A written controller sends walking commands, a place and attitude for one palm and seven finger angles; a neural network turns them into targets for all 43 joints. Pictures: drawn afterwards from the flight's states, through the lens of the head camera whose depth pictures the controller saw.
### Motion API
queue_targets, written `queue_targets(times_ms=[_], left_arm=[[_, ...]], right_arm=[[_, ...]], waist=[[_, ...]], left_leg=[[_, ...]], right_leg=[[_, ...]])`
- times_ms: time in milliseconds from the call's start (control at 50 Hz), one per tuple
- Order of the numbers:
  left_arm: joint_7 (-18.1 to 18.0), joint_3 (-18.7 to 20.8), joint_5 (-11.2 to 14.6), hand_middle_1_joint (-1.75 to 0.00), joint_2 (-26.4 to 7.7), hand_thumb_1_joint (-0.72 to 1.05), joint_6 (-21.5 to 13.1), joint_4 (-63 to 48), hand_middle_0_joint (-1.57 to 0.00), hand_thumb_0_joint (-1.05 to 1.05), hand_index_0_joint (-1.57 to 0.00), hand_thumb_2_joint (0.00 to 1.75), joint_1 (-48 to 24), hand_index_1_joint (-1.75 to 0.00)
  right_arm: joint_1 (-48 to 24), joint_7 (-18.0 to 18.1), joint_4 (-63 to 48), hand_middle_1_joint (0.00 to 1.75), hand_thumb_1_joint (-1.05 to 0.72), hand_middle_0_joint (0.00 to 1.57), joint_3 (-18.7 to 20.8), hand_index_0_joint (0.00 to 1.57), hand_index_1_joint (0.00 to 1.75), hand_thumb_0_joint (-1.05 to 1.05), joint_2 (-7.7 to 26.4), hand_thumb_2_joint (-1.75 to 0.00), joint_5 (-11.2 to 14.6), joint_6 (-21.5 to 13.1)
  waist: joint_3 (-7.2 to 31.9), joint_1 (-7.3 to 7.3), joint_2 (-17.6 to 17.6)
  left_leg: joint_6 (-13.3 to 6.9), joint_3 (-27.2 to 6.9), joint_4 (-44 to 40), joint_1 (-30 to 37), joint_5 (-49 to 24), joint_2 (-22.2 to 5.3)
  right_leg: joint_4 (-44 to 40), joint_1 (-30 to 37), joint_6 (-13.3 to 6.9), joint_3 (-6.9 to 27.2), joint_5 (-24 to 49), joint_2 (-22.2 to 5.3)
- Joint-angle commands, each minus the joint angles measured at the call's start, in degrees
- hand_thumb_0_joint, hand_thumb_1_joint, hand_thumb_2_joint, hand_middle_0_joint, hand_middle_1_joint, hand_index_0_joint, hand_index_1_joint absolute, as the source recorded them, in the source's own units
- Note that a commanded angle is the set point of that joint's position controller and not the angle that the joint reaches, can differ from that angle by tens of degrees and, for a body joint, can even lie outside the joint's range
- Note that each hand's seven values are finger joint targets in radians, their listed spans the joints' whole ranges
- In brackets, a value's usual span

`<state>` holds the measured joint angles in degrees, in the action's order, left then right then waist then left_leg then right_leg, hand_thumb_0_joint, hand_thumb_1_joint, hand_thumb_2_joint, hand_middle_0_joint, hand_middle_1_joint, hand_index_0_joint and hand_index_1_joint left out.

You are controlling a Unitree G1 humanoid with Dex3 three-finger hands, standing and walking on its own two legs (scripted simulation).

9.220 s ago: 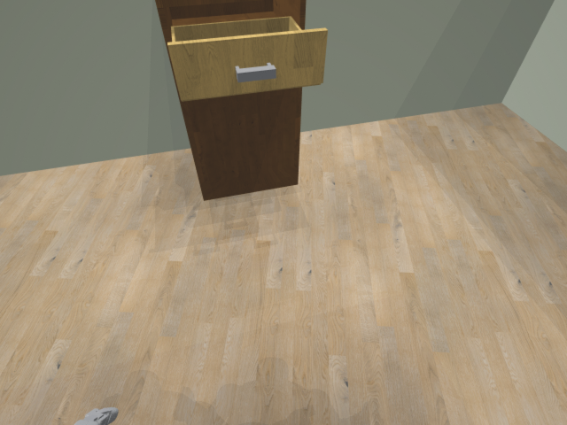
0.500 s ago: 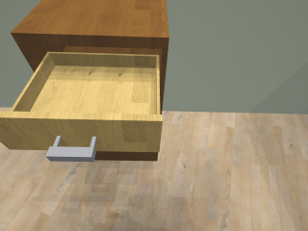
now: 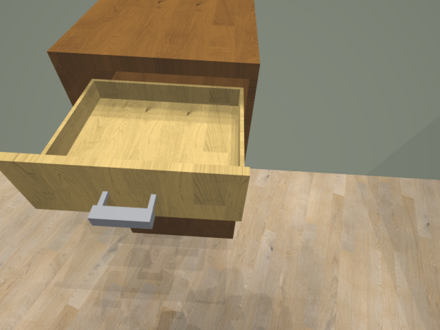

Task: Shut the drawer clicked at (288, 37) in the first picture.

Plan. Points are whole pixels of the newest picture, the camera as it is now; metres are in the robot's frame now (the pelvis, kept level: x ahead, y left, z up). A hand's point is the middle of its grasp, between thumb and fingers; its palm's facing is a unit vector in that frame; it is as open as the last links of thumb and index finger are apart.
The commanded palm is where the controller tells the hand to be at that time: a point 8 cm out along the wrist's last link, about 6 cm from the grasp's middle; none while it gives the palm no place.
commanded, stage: come to a stop and stand still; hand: left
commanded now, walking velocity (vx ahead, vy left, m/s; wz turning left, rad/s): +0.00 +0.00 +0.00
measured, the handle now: (125, 207) +0.31 +0.21 +0.04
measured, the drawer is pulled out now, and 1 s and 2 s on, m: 0.30 0.30 0.29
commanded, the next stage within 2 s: look again from close up in 0.34 s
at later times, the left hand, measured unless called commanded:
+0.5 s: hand out of the picture -0.01 +0.19 -0.15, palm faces -0.01 -0.97 -0.24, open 7.4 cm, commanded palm none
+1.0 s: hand out of the picture +0.05 +0.15 -0.15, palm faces -0.01 -0.97 -0.24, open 7.3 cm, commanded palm none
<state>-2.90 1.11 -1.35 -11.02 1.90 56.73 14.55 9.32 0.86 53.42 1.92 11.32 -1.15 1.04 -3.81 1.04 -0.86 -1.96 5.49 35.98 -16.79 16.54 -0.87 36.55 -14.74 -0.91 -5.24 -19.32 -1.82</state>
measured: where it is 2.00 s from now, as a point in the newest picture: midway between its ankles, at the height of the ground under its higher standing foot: outside the picture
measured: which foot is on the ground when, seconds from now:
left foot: down 0.00-1.00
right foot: down 0.00-1.00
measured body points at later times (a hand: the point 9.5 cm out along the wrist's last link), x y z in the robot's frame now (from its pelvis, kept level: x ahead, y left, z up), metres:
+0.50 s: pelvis +0.00 +0.01 +0.01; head +0.01 -0.01 +0.46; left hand +0.00 +0.24 -0.13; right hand +0.01 -0.22 -0.15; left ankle +0.03 +0.10 -0.72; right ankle +0.01 -0.10 -0.72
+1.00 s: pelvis +0.04 -0.02 +0.02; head +0.05 -0.04 +0.47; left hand +0.05 +0.20 -0.13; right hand +0.04 -0.24 -0.15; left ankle +0.03 +0.10 -0.72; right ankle +0.01 -0.10 -0.72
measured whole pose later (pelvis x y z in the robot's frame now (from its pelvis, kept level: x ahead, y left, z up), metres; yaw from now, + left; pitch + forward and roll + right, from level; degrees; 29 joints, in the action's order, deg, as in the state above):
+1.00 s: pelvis +0.04 -0.02 +0.02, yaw +0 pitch +0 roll +2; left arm -2.2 -1.5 -0.9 -8.7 -0.9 63.4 15.3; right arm 15.0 1.5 64.0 -1.0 9.6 -0.8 -1.3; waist -1.7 -0.2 1.1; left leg 0.2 5.8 22.3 -9.3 12.6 -0.7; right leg 26.5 -9.4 -3.2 -0.1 -16.7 1.8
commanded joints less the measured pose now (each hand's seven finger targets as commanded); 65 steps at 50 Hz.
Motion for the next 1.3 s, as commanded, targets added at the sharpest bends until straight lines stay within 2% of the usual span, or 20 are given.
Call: queue_targets(times_ms=[0,40,100,240,300,480,780,980,1000,1020,1040,1060,1080,1100,1120,1140,1160,1200,1240,1280], left_arm=[[0.31,0.86,-0.29,-0.3,-6.73,0.9,-1.02,-5.01,-0.2,0.0,-0.2,0.9,1.96,-0.3],[0.84,0.39,-0.32,-0.3,-5.85,0.9,-0.89,-4.44,-0.2,0.0,-0.2,0.9,3.37,-0.3],[1.15,0.12,-0.29,-0.3,-5.29,0.9,-0.98,-4.33,-0.2,0.0,-0.2,0.9,4.84,-0.3],[1.16,-0.22,0.04,-0.3,-5.78,0.9,-2.14,-4.05,-0.2,0.0,-0.2,0.9,5.01,-0.3],[1.19,-0.41,0.24,-0.3,-5.91,0.9,-2.34,-3.51,-0.2,0.0,-0.2,0.9,4.44,-0.3],[1.02,-1.21,0.61,-0.3,-4.84,0.9,-3.02,0.48,-0.2,0.0,-0.2,0.9,5.38,-0.3],[0.61,-1.54,0.83,-0.3,-4.01,0.9,-3.65,4.38,-0.2,0.0,-0.2,0.9,4.58,-0.3],[0.47,-1.56,0.84,-0.3,-4.03,0.9,-3.92,5.03,-0.2,0.0,-0.2,0.9,5.0,-0.3],[-1.79,-0.48,0.15,-0.3,-5.34,0.9,-4.8,6.66,-0.2,0.0,-0.2,0.9,10.05,-0.3],[-0.69,7.36,11.79,-0.32,-19.68,0.9,-17.73,-77.63,-0.22,0.0,-0.22,0.9,-33.35,-0.32],[-2.38,6.96,7.31,-0.34,-15.13,0.9,-15.58,-64.9,-0.24,0.0,-0.24,0.9,-8.34,-0.34],[-5.74,5.1,8.83,-0.37,-12.89,0.9,-13.4,-61.37,-0.26,0.0,-0.26,0.9,-4.7,-0.37],[-5.11,-1.78,8.94,-0.39,1.12,0.9,-7.78,-48.58,-0.28,0.0,-0.28,0.9,12.21,-0.39],[-3.76,1.16,11.92,-0.41,-1.99,0.9,-9.33,-59.61,-0.3,0.0,-0.3,0.9,2.87,-0.41],[-2.49,5.66,11.52,-0.43,-5.66,0.9,-11.79,-59.22,-0.32,0.0,-0.32,0.9,3.96,-0.43],[-0.85,6.18,11.34,-0.45,-4.65,0.9,-14.66,-55.62,-0.34,0.0,-0.34,0.9,8.1,-0.45],[1.22,7.19,11.85,-0.47,-2.51,0.9,-16.95,-50.79,-0.36,0.0,-0.36,0.9,17.62,-0.47],[7.85,7.92,13.9,-0.52,0.63,0.9,-22.77,-43.81,-0.4,0.0,-0.4,0.9,29.14,-0.52],[15.26,9.27,16.01,-0.56,-0.48,0.9,-29.18,-45.27,-0.44,0.0,-0.44,0.9,33.04,-0.56],[18.92,13.68,16.63,-0.6,-6.99,0.9,-35.59,-56.46,-0.48,0.0,-0.48,0.9,26.01,-0.6]], right_arm=[[1.93,-0.18,-6.2,0.3,-0.9,0.2,0.55,0.2,0.3,0.0,6.81,-0.9,-0.11,-0.6],[2.39,-0.27,-6.79,0.3,-0.9,0.2,0.56,0.2,0.3,0.0,7.78,-0.9,-0.08,-0.61],[2.73,-0.34,-6.96,0.3,-0.9,0.2,0.52,0.2,0.3,0.0,8.36,-0.9,-0.18,-0.65],[6.29,-0.54,-4.3,0.3,-0.9,0.2,0.14,0.2,0.3,0.0,7.04,-0.9,-0.1,-1.05],[7.51,-0.53,-2.57,0.3,-0.9,0.2,-0.18,0.2,0.3,0.0,6.74,-0.9,-0.07,-1.33],[8.87,-0.14,2.76,0.3,-0.9,0.2,-1.32,0.2,0.3,0.0,5.11,-0.9,0.38,-2.77],[9.73,0.6,8.32,0.3,-0.9,0.2,-1.93,0.2,0.3,0.0,3.14,-0.9,0.57,-3.05],[9.13,0.82,9.58,0.3,-0.9,0.2,-1.97,0.2,0.3,0.0,2.87,-0.9,0.6,-2.83],[3.28,0.45,5.31,0.3,-0.9,0.2,-1.14,0.2,0.3,0.0,4.65,-0.9,1.28,-2.86],[5.07,3.44,-14.21,0.3,-0.9,0.2,0.36,0.2,0.3,0.0,14.53,-0.9,3.96,-10.89],[-0.28,5.34,-11.93,0.3,-0.9,0.2,-1.07,0.2,0.3,0.0,8.73,-0.9,2.79,-15.53],[-1.09,5.54,-8.51,0.3,-0.9,0.2,-0.39,0.2,0.3,0.0,10.53,-0.9,2.88,-16.82],[1.56,4.81,-7.97,0.3,-0.9,0.2,-0.43,0.2,0.3,0.0,7.07,-0.9,3.59,-16.63],[0.04,4.61,-12.1,0.3,-0.9,0.2,-0.11,0.2,0.3,0.0,9.26,-0.9,4.05,-17.22],[0.33,4.62,-12.97,0.3,-0.9,0.2,1.37,0.2,0.3,0.0,10.11,-0.9,3.14,-18.07],[0.03,4.44,-14.39,0.3,-0.9,0.2,1.75,0.2,0.3,0.0,9.95,-0.9,2.31,-18.62],[-0.8,3.99,-16.12,0.3,-0.9,0.2,2.08,0.2,0.3,0.0,9.5,-0.9,2.03,-18.57],[-2.09,2.27,-18.76,0.3,-0.9,0.2,2.51,0.2,0.3,0.0,9.05,-0.9,1.71,-18.01],[-3.44,0.79,-21.89,0.3,-0.9,0.2,3.16,0.2,0.3,0.0,9.28,-0.9,2.29,-17.98],[-2.81,-0.2,-25.11,0.3,-0.9,0.2,3.21,0.2,0.3,0.0,9.59,-0.9,2.19,-18.51]], waist=[[-1.91,-0.79,13.57],[-4.04,-0.46,7.43],[-2.79,0.14,3.95],[1.21,-1.24,-2.76],[1.37,-1.61,-1.66],[1.34,-0.86,1.38],[2.1,-1.02,0.14],[2.52,-1.03,-0.54],[-0.56,1.15,-8.02],[27.75,-6.26,1.64],[27.73,0.02,15.01],[22.53,-1.21,16.05],[14.76,-2.23,9.35],[7.72,-2.98,5.53],[7.9,-3.92,1.22],[5.09,-3.63,-4.25],[3.89,-1.08,-7.62],[4.11,1.65,-17.25],[8.56,2.72,-18.19],[16.99,3.38,-6.45]], left_leg=[[-2.3,-13.11,-16.51,-5.99,5.6,-8.14],[-2.6,-14.52,-20.47,-9.01,16.0,-8.32],[-2.66,-14.43,-22.0,-8.36,18.6,-8.11],[-1.56,-10.93,-18.26,0.03,12.02,-4.86],[-1.38,-10.88,-18.5,1.8,10.58,-4.96],[-1.14,-9.46,-19.26,2.89,0.57,-5.37],[-0.15,-6.35,-15.85,8.48,-12.04,-5.25],[0.42,-5.39,-15.67,10.47,-13.53,-5.34],[2.05,-3.27,-1.77,1.49,-8.02,-5.84],[-0.79,-4.43,-10.75,15.46,-15.28,1.68],[-1.82,-2.14,-10.98,19.79,-23.56,1.26],[0.23,-3.24,-10.14,15.7,-20.72,0.39],[-0.34,-3.74,-9.97,11.68,-19.13,-0.6],[-0.38,-5.5,-8.92,8.08,-17.45,-0.29],[-0.58,-4.85,-6.26,6.58,-15.73,0.17],[-0.44,-4.88,-4.12,2.59,-13.46,0.6],[-0.07,-4.9,-3.03,-1.22,-11.78,0.95],[1.36,-5.04,1.02,-11.62,-8.67,1.6],[2.15,-4.43,5.36,-17.87,-7.56,2.36],[1.99,-3.8,8.22,-17.73,-8.82,2.99]], right_leg=[[-4.29,-2.47,-2.15,3.51,-3.91,-0.88],[-4.48,-1.81,-1.78,3.12,-3.3,-0.54],[-5.05,-1.5,-1.59,3.98,-3.12,-0.79],[-12.47,-6.18,-2.33,10.98,-8.68,-2.72],[-13.21,-7.54,-2.33,12.04,-8.74,-2.68],[-12.9,-2.14,-1.97,11.37,3.49,-3.02],[-14.51,1.15,-1.93,12.05,15.36,-3.8],[-15.43,3.09,-1.98,12.09,20.8,-4.14],[-16.44,4.97,2.89,15.16,42.92,-8.38],[-10.46,7.98,-0.25,11.55,33.68,-2.95],[-9.16,9.58,-2.05,10.12,25.74,0.78],[-10.82,5.1,-1.98,6.62,17.51,0.47],[-11.18,1.47,-1.04,4.93,16.24,0.54],[-10.87,-1.3,-0.55,4.48,17.16,0.46],[-10.39,-4.6,-0.03,3.3,15.79,0.48],[-9.31,-7.96,0.69,2.58,14.52,0.65],[-7.67,-8.47,0.85,2.55,14.46,0.51],[-1.9,-9.33,2.35,3.42,19.8,0.33],[2.49,-6.82,3.25,6.68,28.28,-0.93],[6.37,-4.2,2.61,9.31,31.67,-1.68]])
